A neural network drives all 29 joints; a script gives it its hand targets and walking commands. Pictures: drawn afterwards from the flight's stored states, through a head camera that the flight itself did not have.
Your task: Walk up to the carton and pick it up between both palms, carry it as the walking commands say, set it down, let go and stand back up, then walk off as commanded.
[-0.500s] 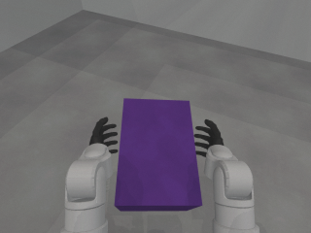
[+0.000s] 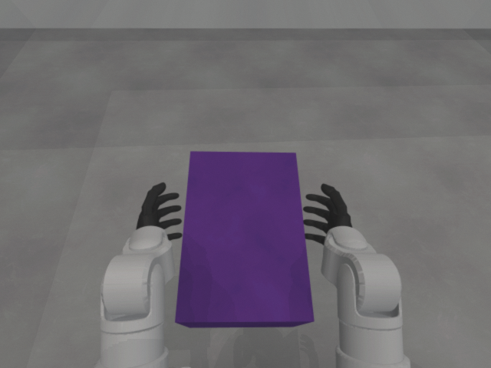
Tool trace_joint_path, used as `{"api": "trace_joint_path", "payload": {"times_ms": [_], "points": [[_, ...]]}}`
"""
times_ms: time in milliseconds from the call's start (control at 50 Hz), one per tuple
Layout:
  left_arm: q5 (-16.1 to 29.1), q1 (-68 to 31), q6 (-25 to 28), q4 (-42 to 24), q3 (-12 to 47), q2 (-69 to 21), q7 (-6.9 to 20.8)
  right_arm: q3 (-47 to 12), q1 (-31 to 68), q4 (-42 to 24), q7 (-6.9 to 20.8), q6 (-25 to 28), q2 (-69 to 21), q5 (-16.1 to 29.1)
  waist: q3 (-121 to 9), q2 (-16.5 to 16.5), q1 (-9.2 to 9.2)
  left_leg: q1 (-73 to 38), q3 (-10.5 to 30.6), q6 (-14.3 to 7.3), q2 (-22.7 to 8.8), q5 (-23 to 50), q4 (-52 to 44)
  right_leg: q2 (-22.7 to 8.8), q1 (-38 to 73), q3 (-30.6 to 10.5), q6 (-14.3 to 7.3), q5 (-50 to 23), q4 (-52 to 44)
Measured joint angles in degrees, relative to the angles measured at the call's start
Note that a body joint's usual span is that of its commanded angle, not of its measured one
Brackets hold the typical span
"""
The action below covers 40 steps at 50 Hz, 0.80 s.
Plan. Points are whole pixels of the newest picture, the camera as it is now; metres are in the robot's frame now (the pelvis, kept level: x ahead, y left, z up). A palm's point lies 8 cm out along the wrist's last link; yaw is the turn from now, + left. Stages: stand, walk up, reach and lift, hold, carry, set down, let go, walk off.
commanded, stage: carry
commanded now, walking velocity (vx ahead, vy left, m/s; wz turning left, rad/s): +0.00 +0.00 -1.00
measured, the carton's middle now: (242, 240) +0.34 +0.00 +0.00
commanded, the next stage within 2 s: none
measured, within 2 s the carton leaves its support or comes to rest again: neither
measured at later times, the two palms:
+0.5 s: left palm (332, 237) +0.30 -0.13 +0.09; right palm out of the picture +0.15 -0.34 +0.08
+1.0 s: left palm (452, 272) +0.23 -0.26 +0.12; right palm out of the picture +0.02 -0.41 +0.12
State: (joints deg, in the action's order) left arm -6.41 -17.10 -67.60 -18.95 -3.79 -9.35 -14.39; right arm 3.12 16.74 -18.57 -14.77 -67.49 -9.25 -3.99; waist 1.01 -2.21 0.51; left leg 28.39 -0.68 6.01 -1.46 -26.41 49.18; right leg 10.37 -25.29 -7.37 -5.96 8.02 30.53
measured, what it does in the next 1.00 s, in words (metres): steps to the right, turning right: left foot, then right foot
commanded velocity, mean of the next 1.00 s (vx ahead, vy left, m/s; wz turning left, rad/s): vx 0.00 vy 0.00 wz -1.00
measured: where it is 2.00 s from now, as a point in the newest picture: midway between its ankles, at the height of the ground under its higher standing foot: outside the picture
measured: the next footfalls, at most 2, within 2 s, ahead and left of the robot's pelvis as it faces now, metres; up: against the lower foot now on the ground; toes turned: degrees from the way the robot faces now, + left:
left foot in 0.10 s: +0.04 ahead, +0.12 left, +0.00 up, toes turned -2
right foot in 0.46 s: +0.00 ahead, -0.21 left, +0.00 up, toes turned -37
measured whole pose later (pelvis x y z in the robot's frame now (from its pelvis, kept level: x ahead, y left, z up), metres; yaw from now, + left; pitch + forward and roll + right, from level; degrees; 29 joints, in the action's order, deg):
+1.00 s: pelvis -0.04 -0.10 +0.01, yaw -57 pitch +5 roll +1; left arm -5.8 -14.2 -71.2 -20.4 -2.5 -8.6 -14.3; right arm 1.5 14.7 -16.2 -14.7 -68.6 -8.8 -5.0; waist -6.7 -4.1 -0.7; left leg 17.2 -5.6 0.2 -1.0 -13.9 27.2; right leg 12.2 -26.9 -9.8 -0.5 12.6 33.7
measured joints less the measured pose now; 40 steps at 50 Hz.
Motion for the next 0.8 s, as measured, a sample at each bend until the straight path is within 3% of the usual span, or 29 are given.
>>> {"api": "trace_joint_path", "payload": {"times_ms": [60, 100, 120, 140, 180, 240, 320, 400, 460, 480, 520, 600, 680, 800], "points": [[-0.03, 0.04, -0.75, -0.24, 0.09, 0.0, 0.0, 0.0, 0.32, 0.99, -0.07, 0.12, -0.09, -0.55, -2.3, -1.06, -0.87, -4.98, -0.89, -1.15, 1.33, 0.68, -9.83, 1.35, 0.66, -3.28, 0.44, -2.6, -3.38], [-0.12, -0.24, -1.38, -0.12, 0.06, -0.06, -0.07, 0.07, 0.46, 1.69, -0.02, 0.14, -0.12, -0.89, -3.69, -1.84, -0.86, -9.76, -2.84, -2.79, 1.13, 7.45, -19.25, 2.3, 0.6, -4.83, 1.54, -3.31, -3.67], [-0.17, -0.66, -1.55, 0.24, -0.3, -0.16, -0.28, 0.3, 0.96, 2.38, -0.02, 0.18, -0.28, -0.95, -3.59, -2.4, -0.81, -10.76, -4.03, -4.37, 0.87, 11.25, -20.58, 2.14, -0.65, -3.99, 3.52, 0.75, 0.2], [-0.28, -0.55, -1.72, 0.2, -0.3, -0.13, -0.42, 0.31, 1.27, 2.71, -0.01, -0.01, -0.38, -1.07, -3.65, -2.03, -0.97, -11.2, -5.12, -5.47, 0.05, 11.9, -20.27, 1.43, -3.21, -0.56, 5.37, 6.9, 8.06], [-0.17, -0.12, -2.46, -0.22, 0.13, -0.02, -0.58, -0.07, 1.07, 2.58, -0.01, -0.69, -0.32, -1.57, -3.65, -0.49, -1.38, -12.55, -7.16, -6.1, -2.18, 10.4, -19.44, -1.69, -7.68, 5.74, 7.56, 13.38, 24.89], [0.03, -0.57, -3.76, 0.52, 0.51, -0.09, -0.66, -0.06, 0.19, 2.5, 0.18, -1.55, -0.07, -2.11, -3.98, 0.78, -2.22, -14.34, -10.21, -5.04, -5.71, 8.38, -18.37, -7.36, -9.52, 8.22, 9.09, 14.63, 34.82], [-0.25, -2.13, -4.23, 2.39, -0.16, -0.58, -1.32, 0.62, 0.83, 3.65, 0.05, -2.03, -0.24, -2.23, -3.48, 1.71, -2.89, -15.54, -14.88, -2.79, -11.21, 6.2, -15.48, -12.54, -7.24, 10.25, 9.78, 14.06, 26.83], [-0.14, -2.65, -3.87, 2.64, -0.36, -0.76, -1.71, 0.78, 1.03, 3.62, -0.21, -1.76, -0.29, -2.12, -2.58, 2.32, -2.18, -15.69, -18.94, 0.27, -16.91, 3.64, -10.95, -13.44, -3.4, 13.96, 8.74, 13.09, 16.83], [-0.38, -4.24, -3.21, 3.98, -0.27, -1.29, -1.73, 2.2, 1.51, 3.05, -0.34, -1.68, -0.38, -2.1, -2.25, 3.55, -1.28, -12.65, -17.97, 2.63, -21.79, 1.12, -2.06, -10.94, 1.09, 15.66, 6.85, 6.46, 7.75], [-0.77, -4.78, -2.43, 4.97, -0.11, -1.54, -1.65, 2.73, 1.64, 3.06, -0.33, -1.26, -0.38, -2.2, -1.95, 4.15, -1.15, -9.7, -14.43, 3.53, -21.69, -2.51, 3.25, -9.9, -0.62, 15.34, 5.29, 6.11, 9.84], [-0.72, -4.52, -1.43, 5.88, 0.14, -1.49, -1.53, 2.79, 1.23, 3.14, -0.67, -0.83, -0.31, -2.04, -0.7, 3.91, -0.06, -3.76, -7.45, 4.1, -17.3, -9.32, 13.94, -9.06, -3.05, 13.77, 2.98, 8.48, 12.96], [-0.51, -3.27, -0.48, 5.98, -0.16, -1.02, -0.98, 2.13, 0.47, 2.08, -0.94, -1.44, -0.1, -0.53, 1.86, 3.82, 1.81, 3.65, -2.54, 3.22, -10.98, -5.53, 21.23, -6.6, -3.77, 10.85, 1.77, 7.48, 11.25], [-0.63, -1.56, 0.61, 2.92, -0.22, -0.48, -0.47, 0.21, -0.36, 0.04, -0.6, -0.53, 0.1, 0.1, 2.32, 3.03, 1.91, 6.1, -0.92, 2.06, -6.99, -1.61, 17.09, -3.72, -3.58, 7.75, 0.47, 4.98, 8.26], [-0.02, 0.76, 0.04, -0.05, 0.6, 0.2, 0.07, -0.92, -0.99, -0.23, -0.31, -0.05, 0.25, -0.39, -0.97, 1.26, 0.19, 3.33, 0.62, 0.08, -1.58, -0.01, 5.34, -0.61, -1.59, 2.39, 0.02, 0.77, 1.71]]}}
